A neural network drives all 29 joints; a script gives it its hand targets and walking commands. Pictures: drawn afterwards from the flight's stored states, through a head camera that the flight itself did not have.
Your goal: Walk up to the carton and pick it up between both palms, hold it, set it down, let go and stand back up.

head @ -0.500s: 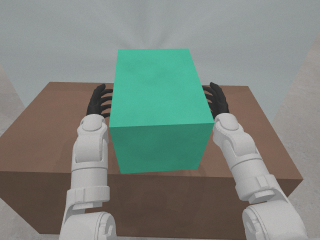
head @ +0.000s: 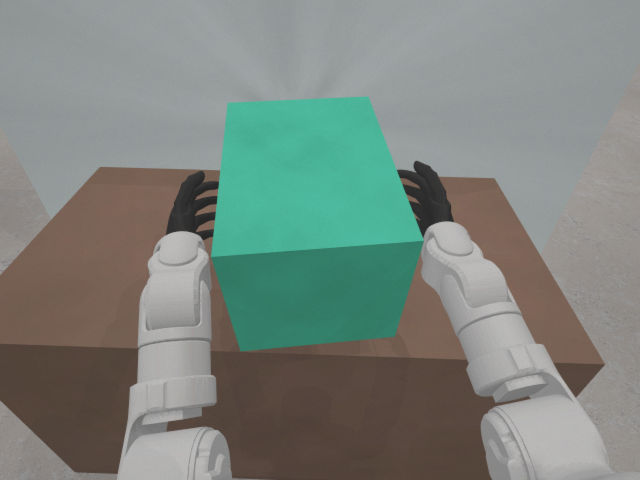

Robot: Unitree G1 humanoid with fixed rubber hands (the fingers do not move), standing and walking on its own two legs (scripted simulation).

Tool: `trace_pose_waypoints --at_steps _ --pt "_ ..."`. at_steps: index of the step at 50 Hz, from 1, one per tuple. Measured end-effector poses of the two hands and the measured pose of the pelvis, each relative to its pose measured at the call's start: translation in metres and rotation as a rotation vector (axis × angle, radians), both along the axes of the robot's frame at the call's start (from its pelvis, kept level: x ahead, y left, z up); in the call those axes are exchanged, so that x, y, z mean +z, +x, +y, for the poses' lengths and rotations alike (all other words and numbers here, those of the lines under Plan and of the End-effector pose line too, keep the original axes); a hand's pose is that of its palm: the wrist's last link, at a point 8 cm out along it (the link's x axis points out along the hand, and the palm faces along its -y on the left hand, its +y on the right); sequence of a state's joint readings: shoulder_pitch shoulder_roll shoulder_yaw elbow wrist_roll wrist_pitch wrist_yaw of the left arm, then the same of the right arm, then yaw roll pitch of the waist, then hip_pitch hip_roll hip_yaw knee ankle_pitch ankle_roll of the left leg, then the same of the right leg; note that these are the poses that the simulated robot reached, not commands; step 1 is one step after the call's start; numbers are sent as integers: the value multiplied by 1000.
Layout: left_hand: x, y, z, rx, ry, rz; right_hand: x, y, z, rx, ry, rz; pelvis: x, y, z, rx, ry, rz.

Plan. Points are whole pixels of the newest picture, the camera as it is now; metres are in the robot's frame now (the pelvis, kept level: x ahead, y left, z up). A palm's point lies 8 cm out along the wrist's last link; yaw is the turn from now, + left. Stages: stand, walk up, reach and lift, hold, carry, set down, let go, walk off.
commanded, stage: hold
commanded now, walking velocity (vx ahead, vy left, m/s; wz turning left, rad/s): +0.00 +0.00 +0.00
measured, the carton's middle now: (308, 215) +0.43 +0.01 +0.14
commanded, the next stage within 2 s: none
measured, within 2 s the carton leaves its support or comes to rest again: neither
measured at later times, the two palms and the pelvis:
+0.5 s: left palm (191, 233) +0.35 +0.16 +0.18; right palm (440, 221) +0.35 -0.15 +0.18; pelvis +0.00 +0.00 +0.00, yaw -1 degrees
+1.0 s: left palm (189, 230) +0.36 +0.16 +0.18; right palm (438, 219) +0.35 -0.14 +0.19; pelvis +0.00 +0.00 +0.00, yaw -1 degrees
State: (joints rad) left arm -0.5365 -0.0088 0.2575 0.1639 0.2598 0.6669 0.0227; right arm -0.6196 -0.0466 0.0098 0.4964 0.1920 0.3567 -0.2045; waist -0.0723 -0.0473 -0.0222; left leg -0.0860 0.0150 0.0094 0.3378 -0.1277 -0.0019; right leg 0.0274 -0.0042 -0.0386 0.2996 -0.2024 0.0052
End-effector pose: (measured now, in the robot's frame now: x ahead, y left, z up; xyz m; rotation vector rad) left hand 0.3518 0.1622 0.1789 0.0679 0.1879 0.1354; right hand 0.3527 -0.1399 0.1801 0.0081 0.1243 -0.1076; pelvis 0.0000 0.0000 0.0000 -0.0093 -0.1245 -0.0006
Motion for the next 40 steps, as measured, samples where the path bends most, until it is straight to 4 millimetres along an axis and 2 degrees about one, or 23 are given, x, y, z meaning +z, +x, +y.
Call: trace_pose_waypoints --at_steps 16,40 --pt "5 4 -5 -15 7 -8 4 0 -5 -15 4 -9 0 2 3 -11 0 11" --pt "4 1 -5 -9 3 0 3 -2 -5 -11 9 -1 0 0 0 -9 1 6"
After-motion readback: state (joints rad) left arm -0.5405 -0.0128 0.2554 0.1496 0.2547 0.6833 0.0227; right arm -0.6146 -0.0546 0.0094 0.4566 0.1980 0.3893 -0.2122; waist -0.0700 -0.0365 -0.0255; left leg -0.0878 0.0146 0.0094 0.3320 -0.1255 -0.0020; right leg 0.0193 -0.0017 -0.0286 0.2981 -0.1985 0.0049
